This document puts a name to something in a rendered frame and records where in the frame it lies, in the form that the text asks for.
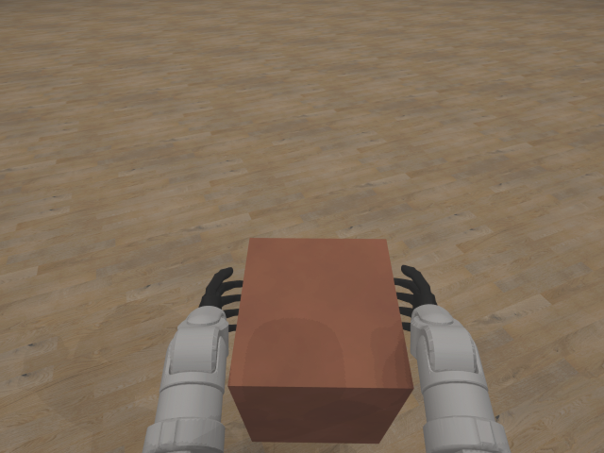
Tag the left robot hand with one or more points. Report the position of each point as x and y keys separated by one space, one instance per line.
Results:
x=216 y=288

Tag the right robot hand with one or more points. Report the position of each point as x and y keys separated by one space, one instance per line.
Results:
x=419 y=287

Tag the left robot forearm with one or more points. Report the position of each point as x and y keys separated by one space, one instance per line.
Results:
x=188 y=417

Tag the right robot forearm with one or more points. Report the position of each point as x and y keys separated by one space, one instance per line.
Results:
x=460 y=417

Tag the carton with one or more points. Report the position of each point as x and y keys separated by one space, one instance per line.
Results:
x=319 y=354

